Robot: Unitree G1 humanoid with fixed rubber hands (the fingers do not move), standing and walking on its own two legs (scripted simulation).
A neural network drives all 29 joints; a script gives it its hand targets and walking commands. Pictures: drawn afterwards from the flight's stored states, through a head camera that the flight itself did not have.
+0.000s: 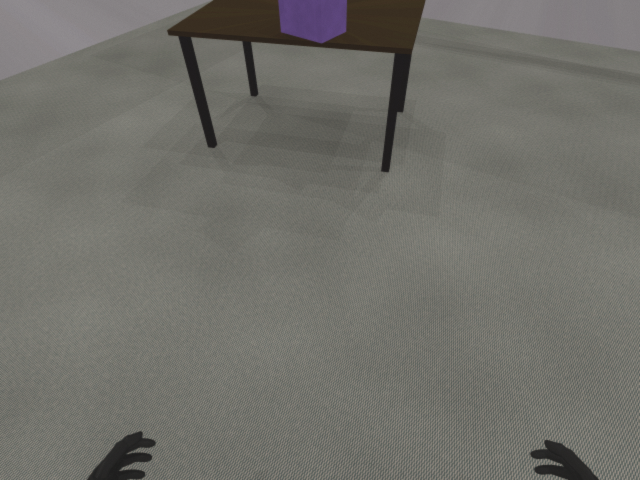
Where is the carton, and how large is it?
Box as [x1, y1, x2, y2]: [278, 0, 346, 42]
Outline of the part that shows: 278,0 280,26 282,32 318,42 323,42 345,31 346,0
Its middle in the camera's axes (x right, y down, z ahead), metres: -0.03 -0.99 +1.63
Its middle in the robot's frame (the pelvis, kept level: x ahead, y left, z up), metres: +1.89 +0.07 -0.01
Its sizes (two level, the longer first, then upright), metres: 0.234 0.173 0.210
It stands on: a table, 0.64 m high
